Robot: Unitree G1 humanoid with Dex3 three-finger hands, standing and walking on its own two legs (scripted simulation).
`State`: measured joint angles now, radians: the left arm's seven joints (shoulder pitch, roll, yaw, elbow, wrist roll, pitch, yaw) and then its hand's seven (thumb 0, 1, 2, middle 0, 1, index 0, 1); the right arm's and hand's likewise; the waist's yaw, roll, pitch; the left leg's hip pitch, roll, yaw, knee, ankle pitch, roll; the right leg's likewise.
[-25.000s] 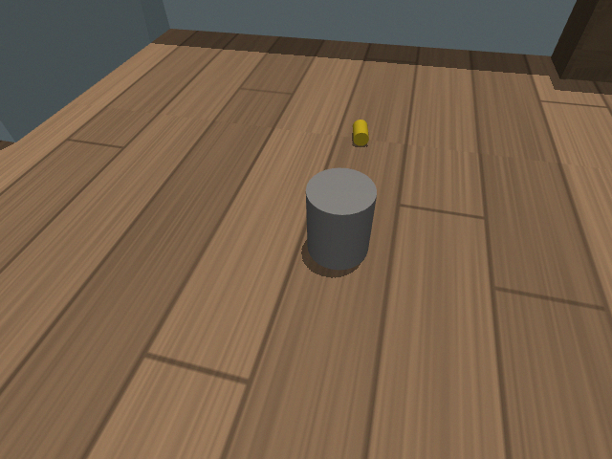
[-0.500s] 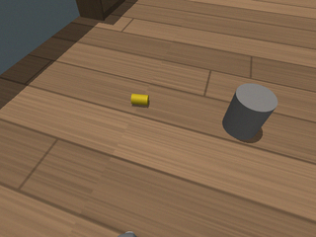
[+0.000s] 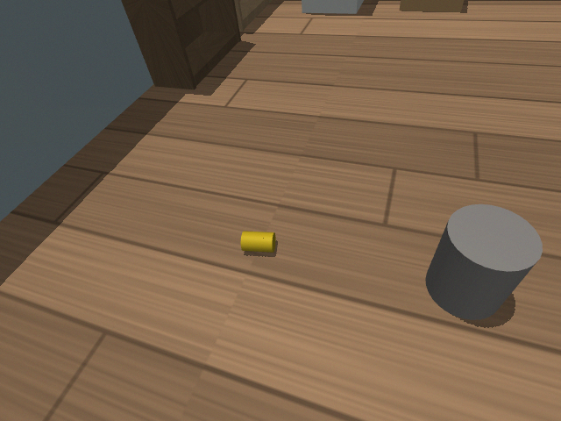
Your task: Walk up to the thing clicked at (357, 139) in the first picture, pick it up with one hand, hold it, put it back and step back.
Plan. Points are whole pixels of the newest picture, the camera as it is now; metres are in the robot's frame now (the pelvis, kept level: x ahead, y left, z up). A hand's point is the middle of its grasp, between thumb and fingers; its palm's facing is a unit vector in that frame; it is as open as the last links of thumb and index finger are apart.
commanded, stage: walk up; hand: left
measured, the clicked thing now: (258, 241) +0.96 +0.23 -0.72
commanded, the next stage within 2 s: none
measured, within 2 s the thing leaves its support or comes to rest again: neither
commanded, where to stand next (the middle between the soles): +0.57 +0.04 m, yaw -1 degrees
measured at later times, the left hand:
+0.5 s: hand (130, 349) +0.28 +0.33 -0.14, palm faces -0.05 -0.94 -0.33, open 7.4 cm
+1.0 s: hand (167, 258) +0.46 +0.30 -0.11, palm faces -0.03 -0.92 -0.40, open 7.4 cm
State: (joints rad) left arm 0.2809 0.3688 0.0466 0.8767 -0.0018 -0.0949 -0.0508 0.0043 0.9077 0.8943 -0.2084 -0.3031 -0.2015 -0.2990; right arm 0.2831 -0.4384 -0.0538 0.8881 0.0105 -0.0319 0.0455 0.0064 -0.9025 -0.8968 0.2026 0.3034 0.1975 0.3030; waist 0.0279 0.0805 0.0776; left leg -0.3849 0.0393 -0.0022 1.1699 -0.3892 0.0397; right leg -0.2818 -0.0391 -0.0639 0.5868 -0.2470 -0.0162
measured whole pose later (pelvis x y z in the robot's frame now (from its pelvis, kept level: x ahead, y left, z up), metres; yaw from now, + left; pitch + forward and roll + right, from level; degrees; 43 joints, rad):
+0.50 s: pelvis +0.21 +0.06 +0.01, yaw +0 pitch -3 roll -1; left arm 0.29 0.44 0.04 0.89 0.00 -0.06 -0.05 0.01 0.91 0.89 -0.21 -0.30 -0.20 -0.30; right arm 0.31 -0.38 -0.05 0.84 0.00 -0.09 0.05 0.00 -0.90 -0.90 0.21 0.30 0.20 0.30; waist -0.02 -0.05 0.07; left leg -0.18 0.02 0.10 0.48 -0.24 0.05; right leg -0.50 -0.06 0.04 1.00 -0.28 -0.02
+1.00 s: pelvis +0.39 +0.03 +0.01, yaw -1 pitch -4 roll +0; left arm 0.30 0.37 0.03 0.85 0.01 -0.09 -0.04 0.00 0.90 0.89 -0.21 -0.30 -0.20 -0.30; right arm 0.31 -0.43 -0.05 0.85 -0.01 -0.03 0.06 0.00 -0.90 -0.90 0.20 0.30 0.20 0.30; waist 0.01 0.07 0.08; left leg -0.48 0.08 -0.03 0.92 -0.31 0.01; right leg -0.20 -0.02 -0.06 0.48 -0.22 -0.03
